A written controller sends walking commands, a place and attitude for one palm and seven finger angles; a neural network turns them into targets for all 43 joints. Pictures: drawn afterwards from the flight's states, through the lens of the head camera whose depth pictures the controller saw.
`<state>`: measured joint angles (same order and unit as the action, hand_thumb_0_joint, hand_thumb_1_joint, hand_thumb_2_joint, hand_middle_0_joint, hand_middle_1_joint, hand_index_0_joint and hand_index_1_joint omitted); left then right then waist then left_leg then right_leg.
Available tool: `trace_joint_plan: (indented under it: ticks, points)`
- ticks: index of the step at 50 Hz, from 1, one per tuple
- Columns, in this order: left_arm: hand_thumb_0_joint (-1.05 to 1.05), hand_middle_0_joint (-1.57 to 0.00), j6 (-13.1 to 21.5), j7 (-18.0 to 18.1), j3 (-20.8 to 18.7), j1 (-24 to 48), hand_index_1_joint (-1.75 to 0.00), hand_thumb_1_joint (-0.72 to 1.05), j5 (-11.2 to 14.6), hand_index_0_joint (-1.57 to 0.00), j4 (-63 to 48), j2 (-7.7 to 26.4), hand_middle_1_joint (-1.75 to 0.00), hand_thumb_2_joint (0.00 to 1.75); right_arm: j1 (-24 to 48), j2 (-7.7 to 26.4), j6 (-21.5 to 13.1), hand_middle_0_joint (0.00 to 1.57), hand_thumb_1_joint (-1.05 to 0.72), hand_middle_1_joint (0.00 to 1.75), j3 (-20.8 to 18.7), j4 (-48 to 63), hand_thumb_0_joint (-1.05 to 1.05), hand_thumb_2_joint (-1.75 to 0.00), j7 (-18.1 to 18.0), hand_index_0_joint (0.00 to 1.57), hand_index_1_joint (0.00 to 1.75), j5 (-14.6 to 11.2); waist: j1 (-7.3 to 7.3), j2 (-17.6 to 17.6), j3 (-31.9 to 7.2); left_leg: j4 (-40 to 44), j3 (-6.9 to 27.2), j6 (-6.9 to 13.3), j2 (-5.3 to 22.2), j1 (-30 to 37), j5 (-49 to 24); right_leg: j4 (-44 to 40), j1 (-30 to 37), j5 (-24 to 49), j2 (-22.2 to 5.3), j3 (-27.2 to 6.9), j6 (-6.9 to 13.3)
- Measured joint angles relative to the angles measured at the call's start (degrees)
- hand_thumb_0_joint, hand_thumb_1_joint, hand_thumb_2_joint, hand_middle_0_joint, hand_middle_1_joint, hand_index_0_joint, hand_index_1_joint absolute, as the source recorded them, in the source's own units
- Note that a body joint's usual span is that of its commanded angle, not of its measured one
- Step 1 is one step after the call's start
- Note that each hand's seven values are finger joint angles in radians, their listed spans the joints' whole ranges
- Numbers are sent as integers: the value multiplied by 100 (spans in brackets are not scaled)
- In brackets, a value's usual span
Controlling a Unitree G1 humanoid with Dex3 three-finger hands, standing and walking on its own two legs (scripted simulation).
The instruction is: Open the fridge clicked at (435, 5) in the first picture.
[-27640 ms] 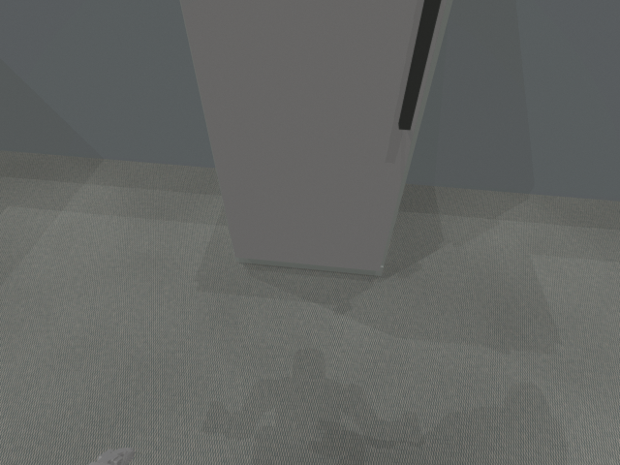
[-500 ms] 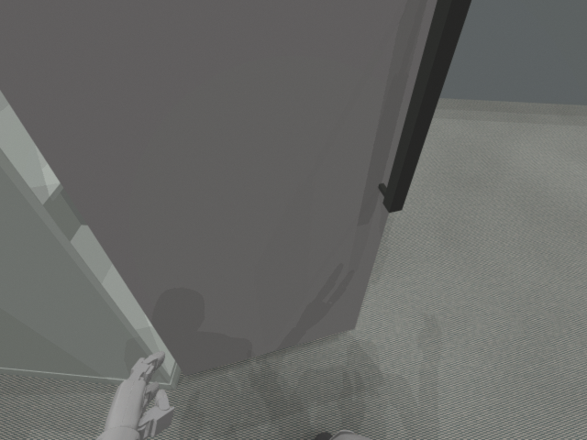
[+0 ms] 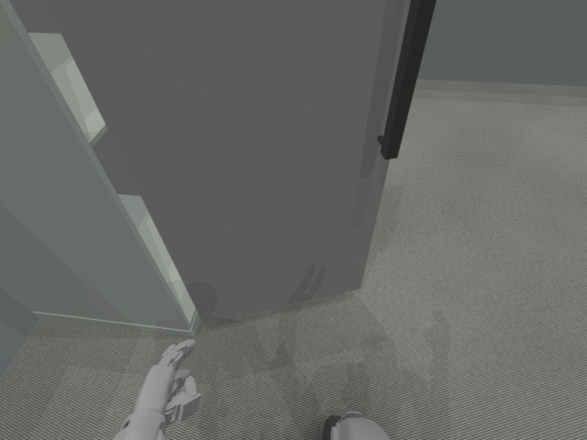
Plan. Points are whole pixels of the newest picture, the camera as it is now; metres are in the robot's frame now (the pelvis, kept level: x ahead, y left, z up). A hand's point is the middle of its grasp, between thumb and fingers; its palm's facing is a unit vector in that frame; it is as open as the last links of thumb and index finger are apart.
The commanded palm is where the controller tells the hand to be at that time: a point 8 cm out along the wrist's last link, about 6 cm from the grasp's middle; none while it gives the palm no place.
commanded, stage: stop stepping back and stand still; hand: right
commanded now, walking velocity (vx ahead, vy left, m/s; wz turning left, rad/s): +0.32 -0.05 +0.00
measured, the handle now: (404, 51) +0.67 -0.21 +0.21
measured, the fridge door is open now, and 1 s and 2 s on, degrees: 69 69 69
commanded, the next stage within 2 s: let the arm hang, fingers relaxed in 2.00 s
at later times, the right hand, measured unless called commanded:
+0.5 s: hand out of the picture +0.09 -0.29 +0.21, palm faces +0.49 +0.78 -0.40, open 7.4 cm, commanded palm +0.05 -0.32 +0.20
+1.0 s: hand out of the picture +0.08 -0.31 +0.19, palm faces +0.55 +0.72 -0.43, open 7.4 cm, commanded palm +0.02 -0.33 +0.20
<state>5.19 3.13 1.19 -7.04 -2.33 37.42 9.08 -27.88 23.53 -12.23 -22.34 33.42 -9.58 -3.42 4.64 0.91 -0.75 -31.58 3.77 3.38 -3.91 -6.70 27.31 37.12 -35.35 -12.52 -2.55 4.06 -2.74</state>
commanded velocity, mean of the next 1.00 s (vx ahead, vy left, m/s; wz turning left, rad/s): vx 0.17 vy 0.00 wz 0.00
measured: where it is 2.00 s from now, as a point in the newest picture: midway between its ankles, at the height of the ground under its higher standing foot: outside the picture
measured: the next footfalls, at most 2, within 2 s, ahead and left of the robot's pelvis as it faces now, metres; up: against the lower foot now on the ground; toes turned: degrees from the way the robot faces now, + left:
right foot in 0.12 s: +0.07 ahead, -0.10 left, +0.00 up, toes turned -1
right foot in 0.52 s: +0.01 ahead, -0.16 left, +0.00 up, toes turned +0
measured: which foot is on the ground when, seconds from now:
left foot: down 0.00-1.00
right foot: up 0.00-0.10, down 0.12-0.32, up 0.34-0.50, down 0.52-0.70, up 0.72-0.96, down 0.98-1.00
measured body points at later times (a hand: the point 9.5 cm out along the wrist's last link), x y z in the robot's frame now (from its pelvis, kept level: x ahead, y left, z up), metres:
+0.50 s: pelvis -0.09 -0.02 +0.01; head -0.12 -0.04 +0.46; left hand +0.01 +0.25 -0.07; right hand +0.06 -0.33 +0.23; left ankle -0.08 +0.10 -0.71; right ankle -0.04 -0.15 -0.70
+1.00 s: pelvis -0.11 -0.03 +0.01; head -0.12 -0.01 +0.46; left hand +0.04 +0.22 -0.08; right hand +0.04 -0.35 +0.22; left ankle -0.09 +0.06 -0.72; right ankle -0.10 -0.14 -0.72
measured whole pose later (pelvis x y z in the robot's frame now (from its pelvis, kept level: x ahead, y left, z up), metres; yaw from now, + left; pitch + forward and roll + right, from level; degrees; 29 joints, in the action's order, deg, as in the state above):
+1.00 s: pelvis -0.11 -0.03 +0.01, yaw -2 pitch -1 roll +0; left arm 7.1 5.6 -0.8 -14.0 -0.1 39.2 14.0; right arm -26.7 23.3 -11.0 -24.7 21.0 -10.7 -3.3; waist 0.8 -1.4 -0.8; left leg -33.4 -4.8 2.8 -0.3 -16.2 16.0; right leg 30.9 -14.2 -15.5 -1.0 3.2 1.3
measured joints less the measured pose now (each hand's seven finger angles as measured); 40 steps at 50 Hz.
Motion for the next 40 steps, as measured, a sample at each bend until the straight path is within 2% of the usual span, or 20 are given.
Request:
trace_joint_plan:
  ticks: [1,3,5,6,8,11,13,16,17,19,21,23,25,26,28,30,33,35,37,40]
  points:
    - [1,-21,-63,28,16,-43,-30,91,-6,-21,97,12,-30,90,41,-13,-10,21,-89,30,99,-55,1,-90,-4,21,30,30,4,13,5,38,52,-95,43,26,-118,440,48,-352,78,-44,-26]
    - [2,-21,-172,72,57,-240,-30,91,85,-21,152,-10,-30,90,54,74,47,21,-89,30,131,-150,1,-90,21,21,31,62,-49,176,-90,119,160,-222,207,56,-280,803,364,-388,264,-32,37]
    - [2,-21,-219,117,101,-437,-30,91,161,-21,96,26,-30,90,21,173,147,21,-89,30,19,-292,1,-90,42,21,31,65,-192,260,-215,-43,111,-286,308,-26,-384,403,985,370,325,16,190]
    - [2,-21,-213,134,95,-521,-30,91,194,-21,32,108,-30,90,2,186,209,21,-89,30,-32,-387,1,-90,45,21,31,55,-283,160,-295,-227,-9,-331,273,-137,-431,20,1300,570,279,-27,294]
    - [2,-21,-155,161,13,-574,-30,91,242,-21,-23,216,-30,90,79,238,324,21,-89,30,-108,-645,1,-90,47,21,31,12,-479,76,-370,-573,-142,-400,288,-399,-307,-423,1538,-232,299,-29,540]
    - [2,-21,-112,183,-27,-554,-30,91,226,-20,-51,241,-30,90,181,219,444,21,-89,30,-156,-1075,1,-90,30,21,31,-11,-643,241,-230,-453,-89,-332,358,-572,-224,-683,1585,203,407,139,572]
    - [2,-21,-73,196,-50,-616,-30,91,158,-20,-74,289,-30,90,98,124,520,21,-89,30,-86,-1117,1,-90,37,20,30,1,-783,178,-136,-303,-155,-247,318,-552,-423,-847,1597,401,391,63,525]
    - [2,-21,-93,168,-110,-779,-30,91,107,-20,-89,354,-30,90,-274,59,512,21,-89,30,57,-772,2,-90,75,20,30,47,-888,32,-84,-7,-350,-86,240,-531,-347,-703,1397,-298,342,-146,440]
    - [2,-20,-113,151,-136,-833,-30,91,93,-20,-86,365,-30,90,-446,88,472,21,-89,30,71,-568,2,-90,84,21,30,60,-869,11,-70,49,-392,-12,207,-559,-327,-440,1242,-717,320,-200,395]
    - [2,-20,-126,119,-181,-914,-30,91,110,-20,12,352,-30,90,-757,190,330,21,-89,30,-4,-133,2,-90,73,21,31,68,-679,156,-19,193,-330,76,247,-610,-871,718,869,-948,347,-192,286]
    - [2,-21,-108,113,-211,-999,-30,91,120,-20,132,359,-30,90,-893,237,154,21,-89,31,-141,122,2,-90,23,21,31,80,-475,298,9,228,-245,11,325,-641,-1383,1564,701,-992,333,-186,262]
    - [2,-21,-87,139,-244,-1109,-30,91,114,-20,221,382,-30,90,-761,220,11,21,-89,31,-229,40,1,-90,-59,21,31,120,-392,308,-80,118,-283,-142,402,-680,-1183,1345,866,-1040,191,-160,302]
    - [2,-21,-35,201,-266,-1173,-30,91,138,-20,250,464,-30,90,-401,106,-43,21,-89,31,-259,-272,1,-90,-124,21,31,134,-342,186,-163,-256,-446,-174,488,-823,-740,556,1321,-1155,22,-177,374]
    - [2,-21,12,239,-271,-1177,-30,91,138,-20,207,555,-30,90,-201,28,-41,21,-89,31,-273,-448,1,-90,-157,21,31,127,-336,17,-216,-601,-514,-174,443,-1009,-409,72,1532,-1458,-69,-358,471]
    - [2,-20,37,304,-281,-936,-30,91,145,-20,260,518,-30,90,302,-65,29,21,-89,30,-326,-941,1,-90,-207,21,31,130,-407,-50,-55,-1648,-428,-202,423,-1398,-19,112,1422,-525,-45,-380,419]
    - [2,-20,41,283,-245,-735,-30,91,146,-20,294,311,-30,90,657,-89,141,20,-89,30,-344,-1388,1,-90,-176,20,30,140,-437,39,125,-2318,-418,-233,415,-1583,-11,138,1500,-138,18,-306,319]
    - [2,-20,118,147,-79,-680,-30,91,162,-20,214,36,-30,90,607,-155,327,20,-90,30,-170,-1430,1,-90,-96,20,30,120,-584,64,135,-1727,-657,-219,320,-1300,38,27,1543,-166,28,-340,241]
    - [2,-20,168,63,30,-696,-30,91,158,-20,52,-86,-30,90,331,-108,362,20,-90,30,-13,-1013,2,-90,-32,20,30,157,-620,124,116,-939,-670,-49,274,-1053,3,343,1300,-814,60,-331,254]
    - [2,-21,173,9,75,-584,-30,91,136,-20,63,-101,-30,90,52,-124,328,20,-90,30,154,-475,2,-90,55,20,30,150,-574,111,263,-872,-735,139,268,-1140,-762,1379,908,-1182,133,-427,249]
    - [2,-21,164,-9,82,-531,-30,91,115,-21,201,-77,-30,90,-367,-38,138,21,-89,30,183,21,2,-90,142,21,31,127,-464,106,302,-444,-754,145,256,-1011,-1125,2178,658,-929,192,-376,198]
